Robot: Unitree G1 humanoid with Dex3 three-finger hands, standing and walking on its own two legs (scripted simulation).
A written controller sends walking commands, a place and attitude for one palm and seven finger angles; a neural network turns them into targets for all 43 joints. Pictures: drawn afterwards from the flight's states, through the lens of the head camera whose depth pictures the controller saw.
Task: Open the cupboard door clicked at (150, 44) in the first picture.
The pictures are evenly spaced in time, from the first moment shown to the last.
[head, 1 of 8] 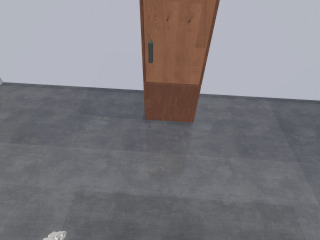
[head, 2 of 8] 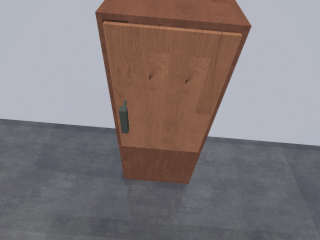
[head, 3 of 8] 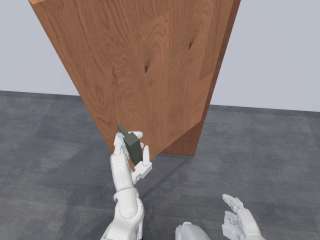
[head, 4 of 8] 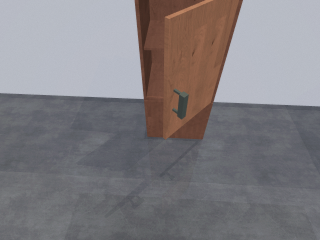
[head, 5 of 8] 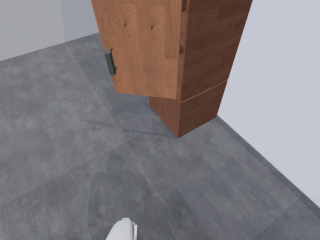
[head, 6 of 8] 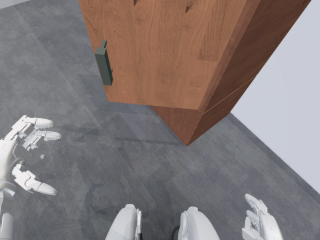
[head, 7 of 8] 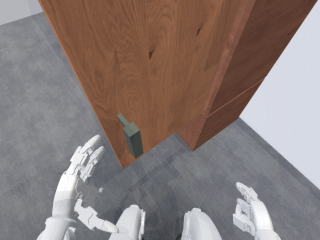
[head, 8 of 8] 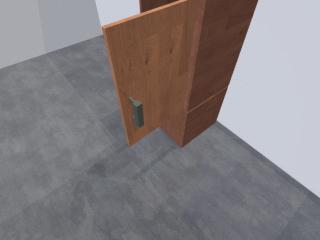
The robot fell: no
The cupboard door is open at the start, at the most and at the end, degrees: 0 92 92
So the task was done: yes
